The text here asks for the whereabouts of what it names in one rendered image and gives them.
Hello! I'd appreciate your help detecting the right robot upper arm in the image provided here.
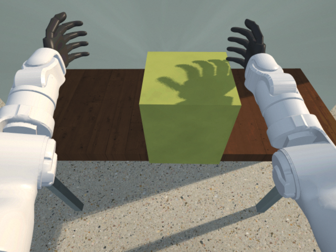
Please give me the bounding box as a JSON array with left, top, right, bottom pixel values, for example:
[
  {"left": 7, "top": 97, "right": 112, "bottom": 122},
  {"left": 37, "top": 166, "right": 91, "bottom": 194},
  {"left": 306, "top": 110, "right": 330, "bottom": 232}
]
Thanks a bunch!
[{"left": 272, "top": 141, "right": 336, "bottom": 252}]

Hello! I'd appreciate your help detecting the table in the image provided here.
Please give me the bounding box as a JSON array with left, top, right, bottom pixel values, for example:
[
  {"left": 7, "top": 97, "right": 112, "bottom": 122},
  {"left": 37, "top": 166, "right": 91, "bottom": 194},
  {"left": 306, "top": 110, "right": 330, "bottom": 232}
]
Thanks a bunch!
[{"left": 46, "top": 68, "right": 336, "bottom": 213}]

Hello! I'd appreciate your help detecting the right robot forearm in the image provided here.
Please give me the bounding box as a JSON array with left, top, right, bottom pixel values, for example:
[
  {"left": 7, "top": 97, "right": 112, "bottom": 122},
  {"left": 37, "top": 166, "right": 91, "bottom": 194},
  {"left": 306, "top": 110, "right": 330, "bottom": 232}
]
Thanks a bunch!
[{"left": 244, "top": 53, "right": 336, "bottom": 149}]

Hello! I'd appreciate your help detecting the right robot hand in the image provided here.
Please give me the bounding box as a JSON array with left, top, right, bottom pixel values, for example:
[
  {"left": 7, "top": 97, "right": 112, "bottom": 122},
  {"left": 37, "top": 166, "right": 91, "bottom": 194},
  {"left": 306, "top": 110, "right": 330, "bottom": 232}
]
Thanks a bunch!
[{"left": 226, "top": 19, "right": 266, "bottom": 70}]

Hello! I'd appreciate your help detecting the carton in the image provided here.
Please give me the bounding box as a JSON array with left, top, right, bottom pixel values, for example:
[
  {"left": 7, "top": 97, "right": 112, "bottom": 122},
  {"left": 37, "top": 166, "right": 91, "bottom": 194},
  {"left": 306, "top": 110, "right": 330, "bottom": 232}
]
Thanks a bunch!
[{"left": 139, "top": 51, "right": 242, "bottom": 164}]

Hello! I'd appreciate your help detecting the left robot upper arm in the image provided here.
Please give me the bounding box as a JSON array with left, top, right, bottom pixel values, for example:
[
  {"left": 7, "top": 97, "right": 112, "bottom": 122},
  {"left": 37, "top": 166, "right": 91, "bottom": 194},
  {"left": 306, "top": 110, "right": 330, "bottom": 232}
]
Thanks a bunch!
[{"left": 0, "top": 132, "right": 57, "bottom": 252}]

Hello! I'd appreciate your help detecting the left robot forearm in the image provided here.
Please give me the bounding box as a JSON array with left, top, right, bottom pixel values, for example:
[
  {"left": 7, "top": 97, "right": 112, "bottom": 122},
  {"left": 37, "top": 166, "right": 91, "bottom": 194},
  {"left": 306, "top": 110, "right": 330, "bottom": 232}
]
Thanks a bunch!
[{"left": 0, "top": 48, "right": 66, "bottom": 139}]

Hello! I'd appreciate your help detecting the left robot hand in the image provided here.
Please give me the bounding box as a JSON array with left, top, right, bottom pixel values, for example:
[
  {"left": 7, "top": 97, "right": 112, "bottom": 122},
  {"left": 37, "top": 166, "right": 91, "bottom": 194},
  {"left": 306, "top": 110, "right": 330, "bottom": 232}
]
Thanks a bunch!
[{"left": 43, "top": 12, "right": 90, "bottom": 68}]

